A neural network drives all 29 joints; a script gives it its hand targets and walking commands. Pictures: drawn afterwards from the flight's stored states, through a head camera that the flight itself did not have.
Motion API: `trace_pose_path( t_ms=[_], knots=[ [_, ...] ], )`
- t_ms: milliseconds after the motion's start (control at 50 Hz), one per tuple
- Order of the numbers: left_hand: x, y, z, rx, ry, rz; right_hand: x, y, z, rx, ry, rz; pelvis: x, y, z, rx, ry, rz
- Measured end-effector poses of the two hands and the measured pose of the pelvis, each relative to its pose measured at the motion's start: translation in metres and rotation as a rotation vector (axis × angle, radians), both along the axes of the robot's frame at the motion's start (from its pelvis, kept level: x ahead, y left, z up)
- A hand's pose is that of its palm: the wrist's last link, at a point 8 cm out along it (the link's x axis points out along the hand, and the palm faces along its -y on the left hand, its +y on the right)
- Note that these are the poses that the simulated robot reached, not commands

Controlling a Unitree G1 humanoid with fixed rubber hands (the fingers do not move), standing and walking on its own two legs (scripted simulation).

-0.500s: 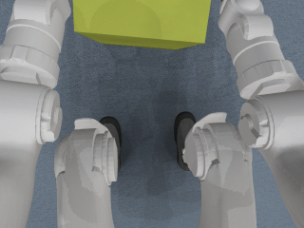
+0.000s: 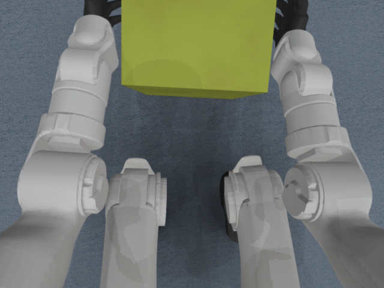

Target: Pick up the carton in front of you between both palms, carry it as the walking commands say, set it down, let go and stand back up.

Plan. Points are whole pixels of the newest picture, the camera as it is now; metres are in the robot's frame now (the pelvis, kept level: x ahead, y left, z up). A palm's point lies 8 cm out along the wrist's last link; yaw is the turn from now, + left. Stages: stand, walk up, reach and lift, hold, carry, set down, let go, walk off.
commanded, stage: reach and lift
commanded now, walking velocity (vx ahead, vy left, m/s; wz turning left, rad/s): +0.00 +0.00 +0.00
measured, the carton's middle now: (194, 39) +0.54 +0.00 -0.19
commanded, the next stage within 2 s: none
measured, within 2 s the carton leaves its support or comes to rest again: neither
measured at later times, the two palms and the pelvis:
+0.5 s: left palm out of the picture +0.49 +0.16 +0.06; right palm out of the picture +0.49 -0.14 +0.06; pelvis -0.01 -0.01 +0.12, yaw +1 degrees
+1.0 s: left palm out of the picture +0.44 +0.15 +0.22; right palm out of the picture +0.44 -0.15 +0.23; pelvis +0.04 +0.00 +0.26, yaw +2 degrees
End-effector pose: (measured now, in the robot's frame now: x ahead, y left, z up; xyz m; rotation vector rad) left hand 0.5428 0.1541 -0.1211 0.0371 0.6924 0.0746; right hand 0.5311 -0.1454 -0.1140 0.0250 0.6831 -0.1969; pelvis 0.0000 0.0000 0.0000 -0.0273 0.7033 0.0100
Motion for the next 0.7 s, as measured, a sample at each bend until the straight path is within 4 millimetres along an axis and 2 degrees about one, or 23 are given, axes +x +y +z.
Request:
trace_pose_path(
  t_ms=[100, 200, 300, 420, 560, 700],
  knots=[
    [-0.015, 0.004, 0.063, -0.020, -0.017, 0.035, -0.013, 0.004, 0.059, 0.022, -0.020, 0.007, -0.006, -0.003, 0.025, 0.003, 0.021, 0.011],
    [-0.031, 0.004, 0.107, -0.011, 0.014, 0.035, -0.028, 0.004, 0.101, 0.015, 0.011, 0.018, -0.014, -0.005, 0.056, 0.004, 0.039, 0.016],
    [-0.040, 0.001, 0.138, -0.003, 0.015, 0.030, -0.038, 0.001, 0.131, 0.010, 0.013, 0.020, -0.020, -0.005, 0.081, 0.007, 0.052, 0.014],
    [-0.045, 0.001, 0.165, -0.007, 0.001, 0.037, -0.041, 0.000, 0.159, 0.012, -0.001, 0.022, -0.018, -0.005, 0.103, 0.012, 0.060, 0.011],
    [-0.055, 0.002, 0.200, -0.018, -0.003, 0.051, -0.047, 0.001, 0.196, 0.011, -0.006, 0.029, -0.006, -0.005, 0.134, 0.013, 0.047, 0.012],
    [-0.069, 0.001, 0.245, -0.026, 0.004, 0.062, -0.060, 0.001, 0.242, 0.013, 0.000, 0.028, 0.010, -0.004, 0.172, 0.012, 0.002, 0.015]
  ],
)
